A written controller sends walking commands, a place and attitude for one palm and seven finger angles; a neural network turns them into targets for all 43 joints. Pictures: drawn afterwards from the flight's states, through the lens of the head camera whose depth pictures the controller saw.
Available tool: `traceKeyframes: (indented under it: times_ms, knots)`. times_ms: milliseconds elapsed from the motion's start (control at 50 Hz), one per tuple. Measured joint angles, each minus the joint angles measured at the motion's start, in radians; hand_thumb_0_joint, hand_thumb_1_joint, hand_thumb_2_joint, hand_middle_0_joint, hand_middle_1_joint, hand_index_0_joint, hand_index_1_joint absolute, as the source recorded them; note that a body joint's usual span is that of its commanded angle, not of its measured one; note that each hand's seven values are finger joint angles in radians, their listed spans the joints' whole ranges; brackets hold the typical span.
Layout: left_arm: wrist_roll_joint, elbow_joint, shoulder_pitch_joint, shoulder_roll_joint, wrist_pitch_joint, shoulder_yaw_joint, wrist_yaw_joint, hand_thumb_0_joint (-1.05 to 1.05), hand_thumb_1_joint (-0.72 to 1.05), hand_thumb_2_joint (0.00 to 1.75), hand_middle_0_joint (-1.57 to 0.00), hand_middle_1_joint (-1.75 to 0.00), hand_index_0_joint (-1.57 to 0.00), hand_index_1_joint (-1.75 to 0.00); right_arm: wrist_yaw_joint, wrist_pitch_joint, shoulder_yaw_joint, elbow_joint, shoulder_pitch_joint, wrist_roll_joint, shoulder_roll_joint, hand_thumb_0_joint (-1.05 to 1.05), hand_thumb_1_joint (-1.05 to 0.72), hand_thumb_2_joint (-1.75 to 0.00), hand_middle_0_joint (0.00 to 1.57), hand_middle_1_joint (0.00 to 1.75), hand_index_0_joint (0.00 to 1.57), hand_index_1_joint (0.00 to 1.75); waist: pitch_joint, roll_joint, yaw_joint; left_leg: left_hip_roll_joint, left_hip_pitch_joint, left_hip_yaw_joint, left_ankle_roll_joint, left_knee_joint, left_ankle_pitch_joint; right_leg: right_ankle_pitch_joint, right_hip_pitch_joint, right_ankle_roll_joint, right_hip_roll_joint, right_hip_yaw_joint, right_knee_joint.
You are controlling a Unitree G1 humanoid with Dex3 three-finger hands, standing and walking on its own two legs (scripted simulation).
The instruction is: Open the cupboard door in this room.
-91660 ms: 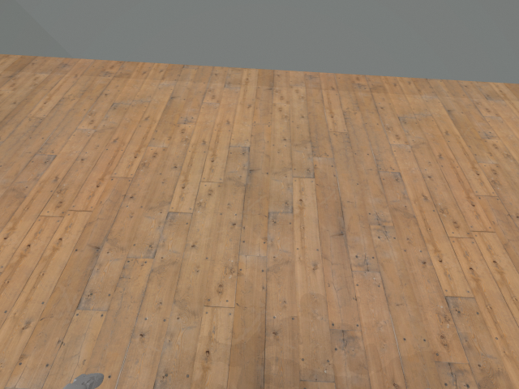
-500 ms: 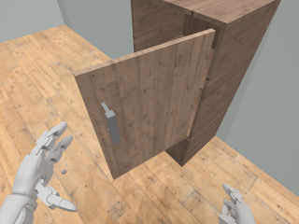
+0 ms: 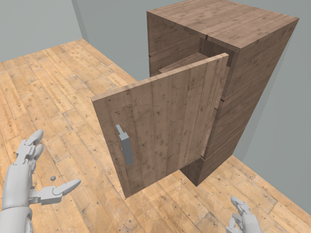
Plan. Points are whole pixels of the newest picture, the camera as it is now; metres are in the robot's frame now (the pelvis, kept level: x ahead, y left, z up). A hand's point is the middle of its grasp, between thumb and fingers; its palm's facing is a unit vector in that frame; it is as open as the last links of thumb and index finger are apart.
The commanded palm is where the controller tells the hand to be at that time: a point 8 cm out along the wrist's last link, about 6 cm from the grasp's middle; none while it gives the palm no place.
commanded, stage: draw the hand back to the body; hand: left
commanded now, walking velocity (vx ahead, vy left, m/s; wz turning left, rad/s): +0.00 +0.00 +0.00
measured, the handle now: (124, 145) +0.35 +0.14 +0.02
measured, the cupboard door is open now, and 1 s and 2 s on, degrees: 81 81 81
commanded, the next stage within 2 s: step back with the hand held close in 0.72 s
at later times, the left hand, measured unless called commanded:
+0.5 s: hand (46, 159) +0.21 +0.24 +0.16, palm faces +0.44 -0.80 -0.42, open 7.8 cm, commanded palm +0.16 +0.28 +0.17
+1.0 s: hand (44, 161) +0.20 +0.24 +0.17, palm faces +0.40 -0.79 -0.47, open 7.4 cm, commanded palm +0.14 +0.28 +0.18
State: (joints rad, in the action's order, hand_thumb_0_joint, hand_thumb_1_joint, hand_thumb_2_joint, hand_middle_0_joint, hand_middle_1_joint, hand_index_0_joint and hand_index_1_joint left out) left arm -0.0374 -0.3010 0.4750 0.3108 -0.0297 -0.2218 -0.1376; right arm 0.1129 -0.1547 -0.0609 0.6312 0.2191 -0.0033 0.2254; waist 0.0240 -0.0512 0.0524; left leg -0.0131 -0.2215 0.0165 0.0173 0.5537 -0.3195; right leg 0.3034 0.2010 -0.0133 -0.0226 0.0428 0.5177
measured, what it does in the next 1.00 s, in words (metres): stands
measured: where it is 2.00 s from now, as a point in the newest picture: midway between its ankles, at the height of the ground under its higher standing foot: outside the picture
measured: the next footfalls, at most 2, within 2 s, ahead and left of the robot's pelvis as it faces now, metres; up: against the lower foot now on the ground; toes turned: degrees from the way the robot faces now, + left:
none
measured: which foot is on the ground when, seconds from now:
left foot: down 0.00-1.00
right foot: down 0.00-1.00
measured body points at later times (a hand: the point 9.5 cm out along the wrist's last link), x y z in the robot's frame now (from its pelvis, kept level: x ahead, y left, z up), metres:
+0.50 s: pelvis +0.01 -0.01 +0.01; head -0.01 -0.04 +0.46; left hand +0.18 +0.28 +0.18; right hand +0.20 -0.24 -0.08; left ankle -0.01 +0.11 -0.73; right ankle -0.02 -0.13 -0.73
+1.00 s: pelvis -0.01 -0.02 +0.01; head -0.01 -0.04 +0.46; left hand +0.17 +0.28 +0.19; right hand +0.18 -0.25 -0.08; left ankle -0.01 +0.11 -0.73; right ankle -0.02 -0.13 -0.73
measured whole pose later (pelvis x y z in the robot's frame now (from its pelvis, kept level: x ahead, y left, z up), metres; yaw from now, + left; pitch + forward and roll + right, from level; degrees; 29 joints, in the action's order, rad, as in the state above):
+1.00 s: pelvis -0.01 -0.02 +0.01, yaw -1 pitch -1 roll -1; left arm -0.04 -0.39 0.50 0.36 -0.14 -0.37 -0.12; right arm 0.08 -0.07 -0.01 0.63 0.17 0.00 0.24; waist 0.00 -0.08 0.01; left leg 0.03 -0.16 0.01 -0.01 0.42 -0.24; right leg 0.21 0.13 0.01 0.02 0.04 0.35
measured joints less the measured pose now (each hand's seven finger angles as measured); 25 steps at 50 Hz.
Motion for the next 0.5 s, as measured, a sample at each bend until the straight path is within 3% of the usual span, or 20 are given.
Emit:
traceKeyframes:
  times_ms: [220, 500]
  knots:
    - [0.001, -0.044, 0.002, 0.016, -0.015, -0.050, 0.010, 0.00, 0.39, 0.68, -0.19, -0.30, -0.19, -0.30, -0.025, 0.018, 0.016, 0.012, -0.026, -0.007, -0.003, 0.01, -0.90, -0.90, 0.21, 0.30, 0.20, 0.30, -0.016, -0.009, 0.001, 0.007, 0.115, -0.015, -0.007, -0.120, 0.037, -0.035, -0.102, 0.004, 0.008, -0.014, -0.105]
    - [-0.008, -0.051, -0.015, 0.017, -0.031, -0.098, 0.018, 0.01, 0.81, 0.86, -0.20, -0.30, -0.21, -0.30, -0.033, 0.043, 0.038, 0.023, -0.037, -0.006, 0.006, 0.01, -0.90, -0.90, 0.21, 0.30, 0.20, 0.30, -0.028, -0.025, 0.010, 0.022, 0.153, -0.015, -0.019, -0.162, 0.055, -0.052, -0.136, 0.018, 0.023, -0.014, -0.143]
